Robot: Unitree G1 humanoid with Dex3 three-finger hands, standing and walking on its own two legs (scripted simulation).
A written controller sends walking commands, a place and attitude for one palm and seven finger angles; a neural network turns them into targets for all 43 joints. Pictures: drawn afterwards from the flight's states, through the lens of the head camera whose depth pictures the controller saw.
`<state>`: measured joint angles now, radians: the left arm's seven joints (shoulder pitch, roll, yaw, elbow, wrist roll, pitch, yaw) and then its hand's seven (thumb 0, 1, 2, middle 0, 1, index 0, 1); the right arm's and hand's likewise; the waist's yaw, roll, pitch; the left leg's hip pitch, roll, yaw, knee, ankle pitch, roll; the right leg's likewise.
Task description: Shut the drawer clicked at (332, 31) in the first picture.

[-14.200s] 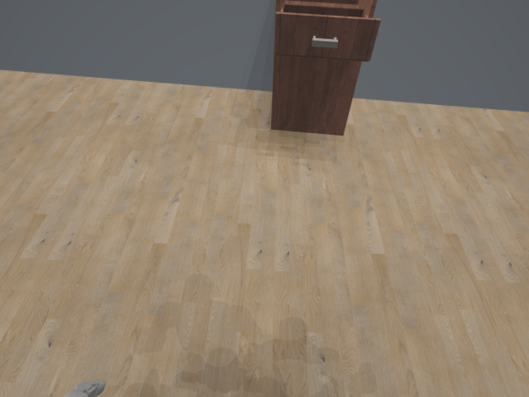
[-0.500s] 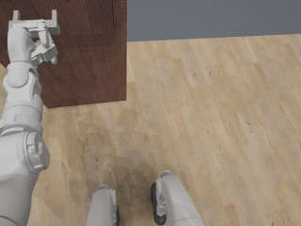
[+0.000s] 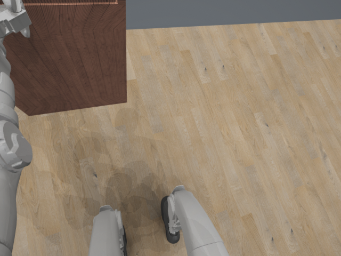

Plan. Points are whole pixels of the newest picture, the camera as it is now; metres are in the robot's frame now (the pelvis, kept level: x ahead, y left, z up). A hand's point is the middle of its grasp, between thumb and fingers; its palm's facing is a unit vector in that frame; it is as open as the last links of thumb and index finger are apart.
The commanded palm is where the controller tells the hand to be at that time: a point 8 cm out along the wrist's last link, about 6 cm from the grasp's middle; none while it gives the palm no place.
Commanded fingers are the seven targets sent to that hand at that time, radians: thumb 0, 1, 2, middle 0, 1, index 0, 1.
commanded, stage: push the drawer shut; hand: left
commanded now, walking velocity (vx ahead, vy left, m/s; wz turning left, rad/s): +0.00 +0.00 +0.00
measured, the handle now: out of the picture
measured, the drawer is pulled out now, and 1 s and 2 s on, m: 0.00 0.00 0.00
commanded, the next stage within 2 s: pull the fist back off the drawer in 0.28 s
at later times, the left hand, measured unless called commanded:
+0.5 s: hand (16, 8) +0.60 +0.20 +0.07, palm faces +0.06 -1.00 -0.05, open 3.6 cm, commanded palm +0.62 +0.20 +0.07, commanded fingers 0.00 0.90 0.90 -1.40 -1.60 -1.40 -1.60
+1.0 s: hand (20, 11) +0.59 +0.19 +0.07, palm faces +0.07 -1.00 -0.03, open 3.4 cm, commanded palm +0.56 +0.21 +0.07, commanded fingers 0.00 0.90 0.90 -1.40 -1.60 -1.40 -1.60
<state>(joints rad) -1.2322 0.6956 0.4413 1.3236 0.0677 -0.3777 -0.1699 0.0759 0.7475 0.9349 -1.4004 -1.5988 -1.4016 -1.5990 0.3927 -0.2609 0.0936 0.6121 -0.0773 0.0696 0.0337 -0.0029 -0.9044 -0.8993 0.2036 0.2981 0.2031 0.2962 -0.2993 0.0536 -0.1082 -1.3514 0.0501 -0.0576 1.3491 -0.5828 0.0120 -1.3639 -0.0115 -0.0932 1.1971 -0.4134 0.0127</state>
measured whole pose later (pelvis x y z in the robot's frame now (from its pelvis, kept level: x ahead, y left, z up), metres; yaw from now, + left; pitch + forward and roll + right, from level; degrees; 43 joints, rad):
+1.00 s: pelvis +0.00 +0.01 +0.01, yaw -1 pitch +33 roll -6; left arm -1.16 0.66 0.46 1.19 0.04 -0.33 -0.14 0.06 0.82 0.89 -1.40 -1.60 -1.40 -1.60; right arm 0.42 -0.25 0.10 0.60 -0.07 0.06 0.06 0.00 -0.90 -0.90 0.20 0.30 0.20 0.30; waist -0.30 0.06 -0.11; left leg -1.33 0.06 -0.04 1.32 -0.57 0.02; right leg -1.34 0.00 -0.07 1.16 -0.39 0.02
